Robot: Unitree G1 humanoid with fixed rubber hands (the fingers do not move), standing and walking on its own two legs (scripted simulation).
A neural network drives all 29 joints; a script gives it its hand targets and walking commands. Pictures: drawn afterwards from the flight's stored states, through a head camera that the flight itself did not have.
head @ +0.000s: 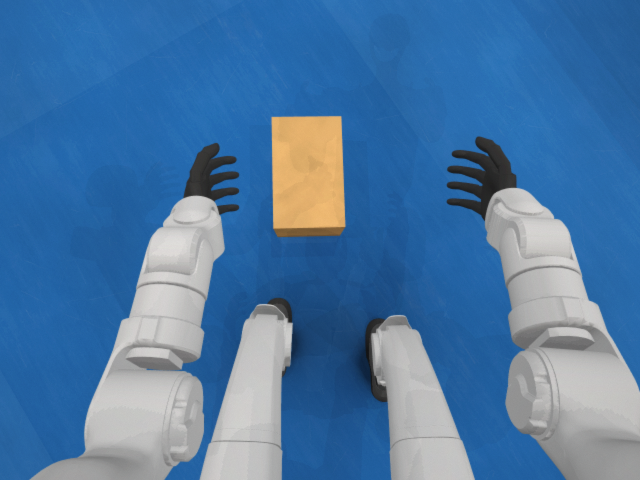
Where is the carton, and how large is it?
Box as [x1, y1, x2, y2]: [272, 116, 344, 236]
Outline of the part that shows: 340,116 272,117 273,228 277,236 339,235 343,229 344,202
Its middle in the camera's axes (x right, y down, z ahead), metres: -0.03 -0.16 +0.98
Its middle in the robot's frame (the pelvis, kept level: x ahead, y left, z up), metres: +0.58 +0.03 -0.59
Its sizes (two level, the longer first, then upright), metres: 0.268 0.166 0.145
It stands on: the floor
